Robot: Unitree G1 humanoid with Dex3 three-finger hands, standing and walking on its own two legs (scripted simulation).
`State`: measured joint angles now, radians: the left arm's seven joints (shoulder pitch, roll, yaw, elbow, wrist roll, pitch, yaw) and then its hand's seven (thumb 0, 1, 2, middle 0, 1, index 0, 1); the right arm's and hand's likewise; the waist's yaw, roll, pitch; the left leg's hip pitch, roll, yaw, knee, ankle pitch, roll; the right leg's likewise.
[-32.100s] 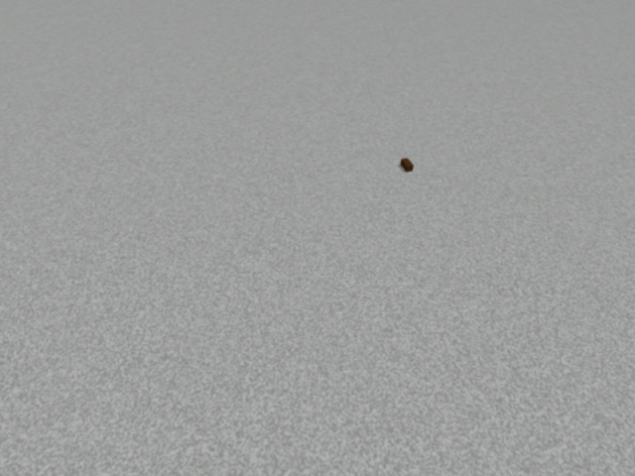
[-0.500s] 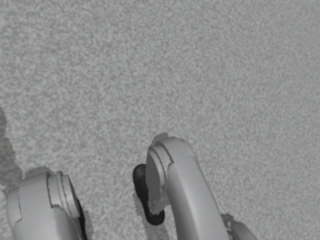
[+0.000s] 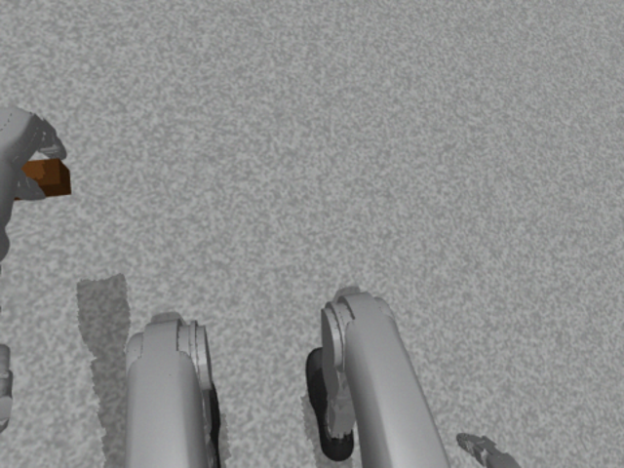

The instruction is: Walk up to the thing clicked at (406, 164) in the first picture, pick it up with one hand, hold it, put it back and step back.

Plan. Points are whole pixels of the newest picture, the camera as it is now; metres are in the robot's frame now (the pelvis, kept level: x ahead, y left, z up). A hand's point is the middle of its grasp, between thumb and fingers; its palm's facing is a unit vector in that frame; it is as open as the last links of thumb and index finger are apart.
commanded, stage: lift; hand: left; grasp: from above
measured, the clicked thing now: (34, 179) +0.50 +0.31 -0.16
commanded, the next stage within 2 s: hold in 1.14 s
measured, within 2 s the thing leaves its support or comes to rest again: neither
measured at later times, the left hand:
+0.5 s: hand out of the picture +0.39 +0.27 +0.10, palm faces -0.43 -0.13 -0.89, open 6.6 cm
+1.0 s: hand out of the picture +0.38 +0.24 +0.23, palm faces -0.42 -0.14 -0.90, open 6.6 cm
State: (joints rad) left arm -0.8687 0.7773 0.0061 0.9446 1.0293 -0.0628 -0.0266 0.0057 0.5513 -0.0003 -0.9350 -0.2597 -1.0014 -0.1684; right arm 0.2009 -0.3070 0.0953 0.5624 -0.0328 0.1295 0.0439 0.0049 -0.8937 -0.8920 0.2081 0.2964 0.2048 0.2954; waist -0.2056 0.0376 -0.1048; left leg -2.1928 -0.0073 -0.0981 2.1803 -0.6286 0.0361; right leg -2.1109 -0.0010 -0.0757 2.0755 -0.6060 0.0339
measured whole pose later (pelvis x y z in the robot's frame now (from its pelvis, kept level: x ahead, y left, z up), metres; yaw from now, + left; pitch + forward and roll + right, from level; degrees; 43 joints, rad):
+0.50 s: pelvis +0.01 +0.00 +0.18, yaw +5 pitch +26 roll -4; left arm -0.50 0.53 -0.10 0.77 0.95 0.03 0.04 0.00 0.56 0.00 -0.92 -0.29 -0.98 -0.20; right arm 0.19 -0.24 0.02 0.66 0.04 0.06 -0.04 0.01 -0.89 -0.89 0.21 0.30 0.20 0.30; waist -0.10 0.06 -0.17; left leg -1.49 0.01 -0.04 1.60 -0.57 0.02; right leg -1.46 0.01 -0.02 1.54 -0.54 0.03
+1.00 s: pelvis +0.06 -0.01 +0.31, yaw +5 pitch +13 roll -1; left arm -0.40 0.37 -0.19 0.91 0.96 0.07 0.17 0.00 0.53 0.01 -0.91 -0.33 -0.98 -0.25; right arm 0.26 -0.24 -0.03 0.76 0.05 -0.02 -0.07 0.01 -0.89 -0.89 0.21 0.30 0.20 0.30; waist -0.08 0.04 -0.12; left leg -0.82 0.02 -0.01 1.01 -0.43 0.00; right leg -0.81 0.01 0.00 0.97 -0.40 0.01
